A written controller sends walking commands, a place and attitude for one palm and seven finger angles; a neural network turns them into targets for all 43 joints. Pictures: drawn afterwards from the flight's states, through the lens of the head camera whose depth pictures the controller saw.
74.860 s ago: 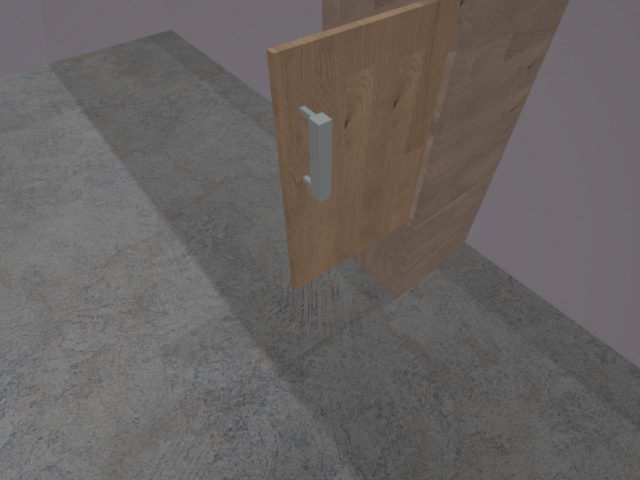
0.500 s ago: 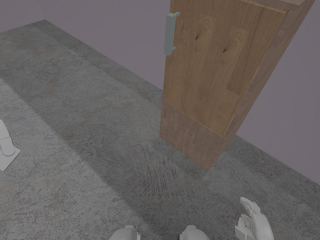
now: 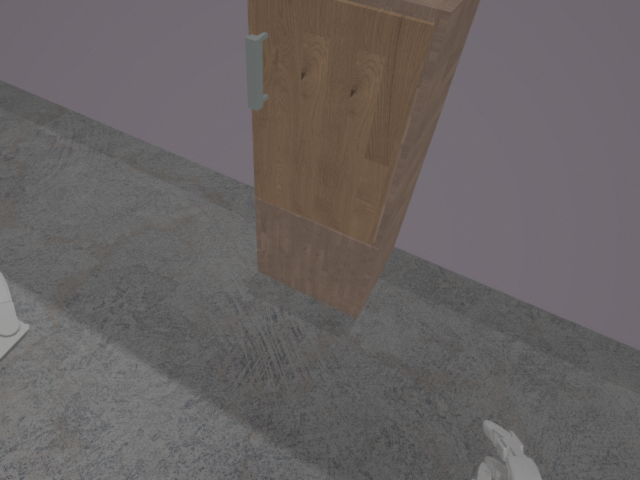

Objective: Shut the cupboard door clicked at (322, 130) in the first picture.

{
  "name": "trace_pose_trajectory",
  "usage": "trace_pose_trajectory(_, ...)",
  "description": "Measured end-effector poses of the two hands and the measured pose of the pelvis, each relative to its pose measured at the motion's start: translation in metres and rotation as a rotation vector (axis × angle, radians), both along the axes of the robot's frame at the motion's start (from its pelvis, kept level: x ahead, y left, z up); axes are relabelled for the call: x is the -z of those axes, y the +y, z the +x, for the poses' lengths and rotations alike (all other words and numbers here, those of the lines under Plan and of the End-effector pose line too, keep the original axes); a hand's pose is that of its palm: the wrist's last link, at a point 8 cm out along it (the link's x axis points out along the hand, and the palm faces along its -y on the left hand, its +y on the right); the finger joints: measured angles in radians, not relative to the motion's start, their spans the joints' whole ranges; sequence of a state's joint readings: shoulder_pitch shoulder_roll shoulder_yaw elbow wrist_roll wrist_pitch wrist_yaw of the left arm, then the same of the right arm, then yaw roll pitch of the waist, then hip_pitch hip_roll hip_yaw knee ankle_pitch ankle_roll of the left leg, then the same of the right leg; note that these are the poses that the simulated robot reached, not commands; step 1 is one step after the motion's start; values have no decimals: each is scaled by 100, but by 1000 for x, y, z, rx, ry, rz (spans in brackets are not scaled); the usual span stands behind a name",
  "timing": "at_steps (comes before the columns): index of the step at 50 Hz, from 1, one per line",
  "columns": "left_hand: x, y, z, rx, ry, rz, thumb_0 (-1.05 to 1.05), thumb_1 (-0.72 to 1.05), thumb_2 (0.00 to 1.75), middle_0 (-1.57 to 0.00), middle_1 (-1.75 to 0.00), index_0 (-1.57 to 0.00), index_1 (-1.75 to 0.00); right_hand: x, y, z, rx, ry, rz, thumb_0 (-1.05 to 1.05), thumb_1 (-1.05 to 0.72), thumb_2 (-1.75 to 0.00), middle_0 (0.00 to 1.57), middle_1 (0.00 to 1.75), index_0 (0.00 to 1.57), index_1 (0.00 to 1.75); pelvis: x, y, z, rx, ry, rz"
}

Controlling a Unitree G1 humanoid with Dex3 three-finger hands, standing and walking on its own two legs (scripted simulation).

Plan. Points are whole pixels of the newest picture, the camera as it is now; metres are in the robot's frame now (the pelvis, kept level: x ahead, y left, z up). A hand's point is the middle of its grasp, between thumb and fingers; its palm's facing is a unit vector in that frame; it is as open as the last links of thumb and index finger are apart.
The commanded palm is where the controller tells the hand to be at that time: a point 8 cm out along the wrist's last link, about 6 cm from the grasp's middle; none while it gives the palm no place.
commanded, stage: stop stepping back and stand still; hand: left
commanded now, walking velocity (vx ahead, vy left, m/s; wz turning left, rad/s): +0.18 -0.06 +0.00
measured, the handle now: (259, 71) +0.94 +0.15 +0.08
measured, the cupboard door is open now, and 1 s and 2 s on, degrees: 1 1 1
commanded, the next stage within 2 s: let the arm hang, fingers relaxed in 0.82 s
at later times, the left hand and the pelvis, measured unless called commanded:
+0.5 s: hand out of the picture +0.19 +0.28 +0.17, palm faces +0.45 -0.78 -0.44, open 7.4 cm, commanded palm +0.13 +0.31 +0.18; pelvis -0.01 +0.01 +0.00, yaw -1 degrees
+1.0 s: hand (47, 369) +0.22 +0.28 +0.08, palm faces +0.25 -0.84 -0.48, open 7.4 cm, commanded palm none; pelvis -0.01 +0.03 +0.00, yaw -1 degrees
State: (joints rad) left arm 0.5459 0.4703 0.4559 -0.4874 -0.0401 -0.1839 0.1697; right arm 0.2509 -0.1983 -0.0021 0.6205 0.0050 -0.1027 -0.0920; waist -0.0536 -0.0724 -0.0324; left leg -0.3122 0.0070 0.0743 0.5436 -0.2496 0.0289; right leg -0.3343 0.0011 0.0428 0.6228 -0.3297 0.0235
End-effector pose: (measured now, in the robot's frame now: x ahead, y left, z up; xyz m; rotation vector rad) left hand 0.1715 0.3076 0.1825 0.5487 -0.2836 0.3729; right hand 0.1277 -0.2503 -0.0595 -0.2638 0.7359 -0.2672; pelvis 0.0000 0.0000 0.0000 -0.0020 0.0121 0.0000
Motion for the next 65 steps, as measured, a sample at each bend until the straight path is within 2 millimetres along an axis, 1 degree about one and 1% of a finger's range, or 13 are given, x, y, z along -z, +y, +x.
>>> trace_pose_trajectory(6,-6,-8,-23,-16,13,9,1,89,90,-21,-30,-22,-30,4,-2,-40,1,37,22,1,-90,-90,20,30,20,30,-6,-5,-12,10,2,-7)
trace_pose_trajectory(14,2,-15,-36,-43,22,-38,1,89,90,-21,-30,-22,-30,26,-5,-57,-6,120,61,1,-90,-90,20,30,20,30,-4,-6,-23,21,-13,0)
trace_pose_trajectory(20,3,-5,-32,-33,-28,-43,1,89,90,-21,-30,-22,-30,26,3,-42,-15,80,28,1,-90,-90,20,30,20,30,3,6,-19,3,-32,-13)
trace_pose_trajectory(26,-3,9,-20,-40,-8,-8,1,89,90,-21,-30,-22,-30,15,26,-14,-31,1,62,1,-90,-90,20,30,20,30,-1,14,-13,24,-23,-1)
trace_pose_trajectory(33,2,6,-9,-26,46,-29,1,89,90,-21,-30,-21,-30,10,44,11,-80,-33,109,1,-90,-90,20,30,20,30,-4,15,-7,35,0,-9)
trace_pose_trajectory(39,10,4,-6,-13,79,-57,1,89,90,-21,-30,-22,-30,8,42,17,-68,-24,95,1,-90,-90,20,30,20,30,-4,17,-3,36,1,-11)
trace_pose_trajectory(46,4,11,-6,-19,54,-49,1,89,90,-21,-30,-22,-30,4,34,10,-42,-14,66,1,-90,-90,20,30,20,30,-5,20,-4,37,0,-12)
trace_pose_trajectory(48,26,13,2,1,142,-54,1,89,90,-21,-30,-21,-30,12,30,8,-80,-6,80,1,-90,-90,20,30,20,30,-3,23,-8,26,4,-16)
trace_pose_trajectory(52,136,11,7,-15,620,-195,0,90,90,-20,-30,-20,-30,36,17,-3,-104,93,85,0,-90,-90,20,30,20,30,2,31,-19,22,1,-11)
trace_pose_trajectory(55,220,-9,-26,-23,978,-298,0,90,90,-20,-30,-20,-30,46,10,-24,-73,166,85,0,-90,-90,20,30,20,30,3,32,-26,28,-11,-3)
trace_pose_trajectory(58,280,-39,-79,-27,1256,-405,0,91,90,-20,-30,-20,-30,52,7,-57,-36,270,81,0,-90,-90,20,30,20,30,1,30,-30,31,-22,1)
trace_pose_trajectory(61,313,-62,-134,-74,1440,-517,0,93,90,-20,-30,-21,-30,56,8,-96,0,405,80,0,-90,-90,20,30,20,30,-1,26,-32,28,-26,-1)
trace_pose_trajectory(65,323,-54,-190,-186,1569,-569,-1,99,90,-21,-30,-21,-30,62,15,-146,39,584,100,0,-90,-90,20,30,20,30,-5,21,-33,19,-25,-9)
